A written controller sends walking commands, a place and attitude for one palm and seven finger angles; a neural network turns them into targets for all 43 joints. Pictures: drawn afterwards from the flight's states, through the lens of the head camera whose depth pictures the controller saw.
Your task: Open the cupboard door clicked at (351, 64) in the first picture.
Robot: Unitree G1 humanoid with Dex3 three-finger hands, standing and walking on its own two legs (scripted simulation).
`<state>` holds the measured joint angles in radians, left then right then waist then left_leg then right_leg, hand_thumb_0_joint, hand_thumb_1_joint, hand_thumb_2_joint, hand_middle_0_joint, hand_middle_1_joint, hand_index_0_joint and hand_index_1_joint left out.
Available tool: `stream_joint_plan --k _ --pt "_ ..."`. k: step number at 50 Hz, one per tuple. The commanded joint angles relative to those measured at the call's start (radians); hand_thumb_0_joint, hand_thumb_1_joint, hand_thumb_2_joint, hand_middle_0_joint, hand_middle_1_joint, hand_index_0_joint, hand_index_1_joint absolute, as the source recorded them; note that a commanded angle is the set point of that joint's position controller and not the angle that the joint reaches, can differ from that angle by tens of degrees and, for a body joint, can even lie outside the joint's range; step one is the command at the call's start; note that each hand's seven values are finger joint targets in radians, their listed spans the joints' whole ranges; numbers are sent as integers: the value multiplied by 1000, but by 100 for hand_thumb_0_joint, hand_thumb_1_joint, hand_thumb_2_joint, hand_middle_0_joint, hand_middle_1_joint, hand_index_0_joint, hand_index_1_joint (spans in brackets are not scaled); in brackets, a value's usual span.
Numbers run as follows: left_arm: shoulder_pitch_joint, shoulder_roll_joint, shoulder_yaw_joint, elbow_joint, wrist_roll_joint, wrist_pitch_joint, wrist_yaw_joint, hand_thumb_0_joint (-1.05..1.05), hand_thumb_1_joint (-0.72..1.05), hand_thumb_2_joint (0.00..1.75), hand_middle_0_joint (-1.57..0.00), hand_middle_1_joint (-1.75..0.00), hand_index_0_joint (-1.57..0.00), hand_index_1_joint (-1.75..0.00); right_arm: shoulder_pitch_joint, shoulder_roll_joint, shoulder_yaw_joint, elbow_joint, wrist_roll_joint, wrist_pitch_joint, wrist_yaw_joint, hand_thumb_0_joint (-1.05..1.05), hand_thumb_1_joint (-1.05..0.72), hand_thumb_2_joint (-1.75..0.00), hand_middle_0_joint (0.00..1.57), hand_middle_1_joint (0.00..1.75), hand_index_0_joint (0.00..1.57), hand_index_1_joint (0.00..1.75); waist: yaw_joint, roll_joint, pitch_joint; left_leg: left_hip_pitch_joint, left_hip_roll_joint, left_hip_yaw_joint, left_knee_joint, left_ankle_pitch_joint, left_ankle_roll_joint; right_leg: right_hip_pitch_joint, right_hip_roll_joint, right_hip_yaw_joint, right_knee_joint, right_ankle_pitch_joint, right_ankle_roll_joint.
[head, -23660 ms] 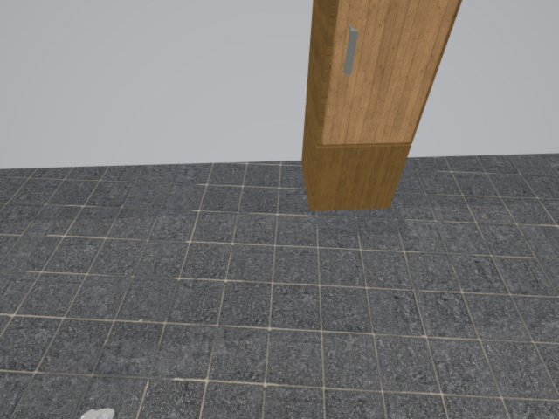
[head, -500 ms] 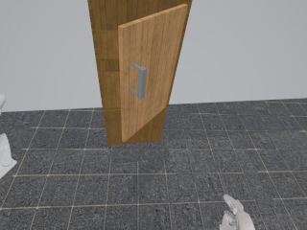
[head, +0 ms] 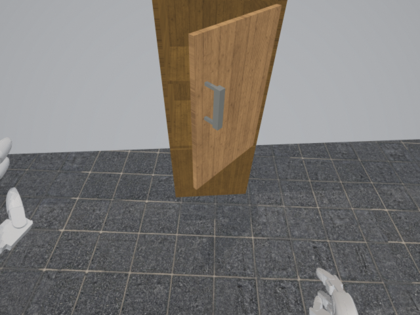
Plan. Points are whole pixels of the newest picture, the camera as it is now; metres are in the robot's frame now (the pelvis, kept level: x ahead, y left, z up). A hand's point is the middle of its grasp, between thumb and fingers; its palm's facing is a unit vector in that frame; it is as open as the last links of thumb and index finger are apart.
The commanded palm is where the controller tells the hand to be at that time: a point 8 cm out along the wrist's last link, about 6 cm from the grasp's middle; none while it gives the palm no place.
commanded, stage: stop stepping back and stand still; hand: left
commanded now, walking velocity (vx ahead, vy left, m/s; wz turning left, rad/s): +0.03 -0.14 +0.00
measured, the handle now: (213, 106) +0.66 +0.03 +0.05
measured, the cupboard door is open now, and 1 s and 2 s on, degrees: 41 41 41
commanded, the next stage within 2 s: let the arm hang, fingers relaxed in 0.82 s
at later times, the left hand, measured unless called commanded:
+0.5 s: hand (1, 244) +0.17 +0.27 +0.17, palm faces +0.40 -0.78 -0.48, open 7.4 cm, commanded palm +0.11 +0.32 +0.18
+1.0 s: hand (19, 276) +0.16 +0.30 +0.08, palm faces +0.26 -0.81 -0.52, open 7.4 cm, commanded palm none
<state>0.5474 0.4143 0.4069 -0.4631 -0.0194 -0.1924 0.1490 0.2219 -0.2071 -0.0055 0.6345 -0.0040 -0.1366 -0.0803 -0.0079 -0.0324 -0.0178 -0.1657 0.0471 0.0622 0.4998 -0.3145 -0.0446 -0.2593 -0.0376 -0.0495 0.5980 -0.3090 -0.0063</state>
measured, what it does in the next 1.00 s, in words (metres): shifts its weight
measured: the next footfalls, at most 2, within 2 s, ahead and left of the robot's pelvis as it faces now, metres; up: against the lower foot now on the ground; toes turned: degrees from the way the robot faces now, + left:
none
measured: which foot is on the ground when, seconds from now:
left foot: down 0.00-1.00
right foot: down 0.00-1.00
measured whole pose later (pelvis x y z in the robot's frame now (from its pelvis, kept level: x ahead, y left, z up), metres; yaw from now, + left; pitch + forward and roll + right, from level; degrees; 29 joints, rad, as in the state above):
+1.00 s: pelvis -0.05 +0.03 +0.00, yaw +2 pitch +0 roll +0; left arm 0.37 0.39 0.24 -0.06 0.02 -0.12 0.06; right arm 0.17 -0.27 -0.01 0.75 -0.01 -0.11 0.00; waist 0.01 0.06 0.00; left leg -0.29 0.02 0.04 0.51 -0.23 0.00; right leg -0.31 -0.06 -0.07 0.49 -0.18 0.02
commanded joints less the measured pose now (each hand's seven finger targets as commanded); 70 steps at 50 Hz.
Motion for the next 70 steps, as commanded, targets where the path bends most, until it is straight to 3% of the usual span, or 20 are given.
stream_joint_plan --k 1,5,9,16,19,23,32,37,45,46,47,48,50,52,54,56,59,61,66,70 --pt "-65 180 141 -231 -9 -65 15 0 90 90 -20 -30 -20 -30 -68 -121 -33 -156 7 -59 3 0 -90 -90 20 30 20 30 5 183 -39 -51 101 -56 -76 476 86 79 35 -20 -38 263 7" --pt "-58 151 120 -145 -21 -56 12 0 90 90 -20 -30 -20 -30 -64 -121 -36 -152 7 -60 7 0 -90 -90 20 30 20 30 -2 41 -43 -97 42 -18 -40 226 63 100 -5 84 -111 318 -18" --pt "-64 153 117 -165 -24 -52 11 0 90 90 -20 -30 -20 -30 -78 -110 -26 -152 -1 -53 7 0 -90 -90 20 30 20 30 -1 64 -24 -109 16 -24 -66 57 66 44 -22 120 -180 119 -28" --pt "-74 166 126 -232 -13 -61 15 0 90 90 -20 -30 -20 -30 -91 -112 -26 -165 -1 -57 1 0 -90 -90 20 30 20 30 12 131 -49 -106 28 -43 -133 175 63 109 10 63 -155 226 2" --pt "-36 166 133 -222 -11 -66 16 0 90 90 -20 -30 -20 -30 -89 -111 -29 -167 0 -61 0 0 -90 -90 20 30 20 30 17 116 -70 -92 31 -40 -134 218 59 133 6 54 -156 265 7" --pt "-4 149 124 -181 -14 -67 16 0 90 90 -20 -30 -20 -30 -90 -115 -35 -166 2 -57 1 0 -90 -90 20 30 20 30 14 76 -47 -101 15 -37 -125 172 52 114 -8 75 -206 238 4" --pt "-47 157 117 -161 -5 -63 16 0 90 90 -20 -30 -20 -30 -91 -123 -42 -162 -1 -50 -6 0 -90 -90 20 30 20 30 13 70 -12 -121 5 -46 -170 20 55 66 -2 76 -280 65 11" --pt "-74 158 109 -196 3 -64 21 0 90 90 -20 -30 -20 -30 -88 -125 -41 -165 -2 -57 -11 0 -90 -90 20 30 20 30 14 109 -32 -127 8 -53 -198 9 56 100 10 55 -260 86 17" --pt "-39 140 104 -162 -1 -59 21 0 90 90 -20 -30 -20 -30 -84 -118 -36 -163 -2 -56 -7 0 -90 -90 20 30 20 30 17 75 -38 -117 2 -46 -175 89 50 116 6 52 -261 169 17" --pt "-122 -6 -309 621 68 97 -125 0 90 90 -20 -30 -20 -30 -134 -322 -90 109 5 -59 85 0 -90 -90 20 30 20 30 -46 110 58 -212 51 -124 -25 265 69 -25 -70 22 -107 272 -12" --pt "-110 -20 -288 649 56 158 -147 0 90 90 -20 -30 -20 -30 -53 -263 -90 106 5 3 87 0 -90 -90 20 30 20 30 -21 86 -16 -138 69 -103 -32 395 60 -39 -65 72 -115 249 -14" --pt "-111 -15 -282 639 50 178 -149 0 90 90 -20 -30 -20 -30 -39 -260 -84 81 8 25 86 0 -90 -90 20 30 20 30 -24 106 -28 -128 87 -111 -40 384 68 -45 -45 46 -95 175 -12" --pt "-169 -22 -290 720 54 177 -149 0 90 90 -20 -30 -20 -30 -73 -250 -63 86 -6 56 86 0 -90 -90 20 30 20 30 -8 58 -42 -223 106 -171 -74 238 103 -16 -29 38 -50 66 -19" --pt "-229 27 -297 825 62 174 -147 0 90 90 -20 -30 -20 -30 -79 -254 -57 103 -14 78 91 0 -90 -90 20 30 20 30 -3 -113 -31 -209 69 -159 -43 169 97 -9 -53 68 -97 80 -38" --pt "-291 57 -306 936 63 178 -147 0 90 90 -20 -30 -20 -30 -61 -255 -57 132 -19 98 92 0 -90 -90 20 30 20 30 -12 -186 -39 -152 22 -121 7 116 89 -48 -108 112 -161 49 -65" --pt "-336 57 -327 1040 56 187 -143 0 90 90 -20 -30 -20 -30 -50 -236 -47 166 -25 115 91 0 -90 -90 20 30 20 30 -19 -112 -27 -108 6 -97 11 107 81 -76 -120 124 -186 15 -71" --pt "-345 45 -349 1172 48 188 -139 0 90 90 -20 -30 -20 -30 -50 -213 -35 210 -26 125 89 0 -90 -90 20 30 20 30 -7 71 -28 -119 17 -104 -45 105 76 -21 -98 113 -176 14 -56" --pt "-334 37 -354 1250 43 184 -138 0 90 90 -20 -30 -20 -30 -48 -207 -31 243 -24 128 85 0 -90 -90 20 30 20 30 0 130 -34 -130 28 -113 -80 77 73 18 -85 110 -182 6 -51" --pt "-321 24 -349 1389 35 179 -137 0 90 90 -20 -30 -20 -30 -8 -200 -37 317 -21 134 73 0 -90 -90 20 30 20 30 5 169 -8 -130 34 -117 -111 13 71 40 -86 104 -237 -32 -60" --pt "-344 28 -347 1456 35 180 -138 0 90 90 -20 -30 -20 -30 37 -202 -44 367 -20 142 71 0 -90 -90 20 30 20 30 -3 80 54 -119 34 -116 -124 -35 72 -2 -93 102 -293 -119 -62"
